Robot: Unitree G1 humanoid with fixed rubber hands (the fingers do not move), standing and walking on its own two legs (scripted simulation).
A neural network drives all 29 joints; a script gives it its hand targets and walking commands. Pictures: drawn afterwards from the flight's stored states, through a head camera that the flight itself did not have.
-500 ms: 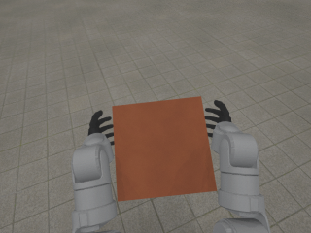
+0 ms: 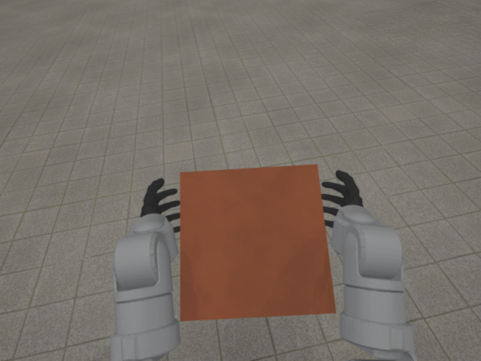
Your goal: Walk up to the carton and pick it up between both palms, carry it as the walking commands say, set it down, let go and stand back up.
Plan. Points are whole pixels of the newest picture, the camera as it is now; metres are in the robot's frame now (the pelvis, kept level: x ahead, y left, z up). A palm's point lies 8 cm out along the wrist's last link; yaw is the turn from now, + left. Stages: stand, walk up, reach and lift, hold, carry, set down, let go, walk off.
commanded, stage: carry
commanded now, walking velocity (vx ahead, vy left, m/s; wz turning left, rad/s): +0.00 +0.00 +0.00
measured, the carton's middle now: (252, 240) +0.34 +0.00 +0.02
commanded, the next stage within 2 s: none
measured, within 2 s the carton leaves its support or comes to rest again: neither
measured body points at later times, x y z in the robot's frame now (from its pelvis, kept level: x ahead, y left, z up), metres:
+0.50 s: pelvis -0.05 +0.01 +0.00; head -0.08 +0.01 +0.45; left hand +0.27 +0.18 +0.12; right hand +0.28 -0.12 +0.12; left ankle +0.03 +0.13 -0.73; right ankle -0.03 -0.10 -0.73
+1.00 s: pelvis -0.05 +0.00 +0.00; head -0.08 +0.00 +0.45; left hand +0.27 +0.15 +0.10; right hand +0.26 -0.15 +0.10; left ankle +0.03 +0.13 -0.73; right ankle -0.03 -0.10 -0.73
